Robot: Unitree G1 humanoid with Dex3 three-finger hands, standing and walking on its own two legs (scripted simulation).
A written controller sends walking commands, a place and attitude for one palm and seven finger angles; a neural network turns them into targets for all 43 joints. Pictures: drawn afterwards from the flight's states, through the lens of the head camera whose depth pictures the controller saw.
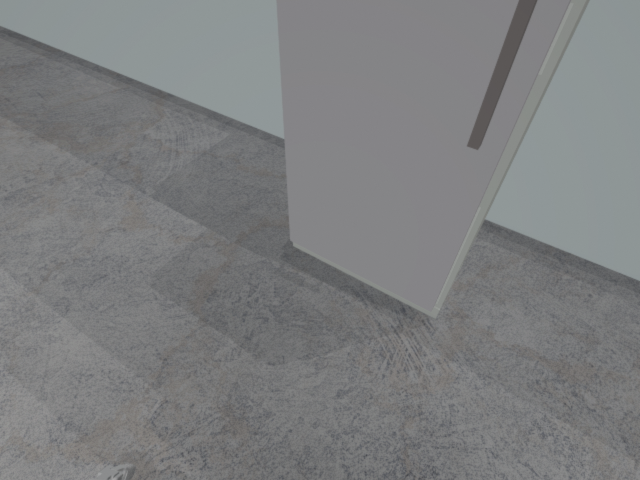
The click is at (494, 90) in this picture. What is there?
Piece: fridge door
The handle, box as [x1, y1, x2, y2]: [467, 0, 536, 149]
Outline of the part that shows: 536,0 519,0 467,146 477,149 481,143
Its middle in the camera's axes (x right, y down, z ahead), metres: +0.34 -0.34 +0.68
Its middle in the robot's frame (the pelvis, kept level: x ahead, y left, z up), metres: +0.78 -0.29 +0.21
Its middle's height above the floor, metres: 0.97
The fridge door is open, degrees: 0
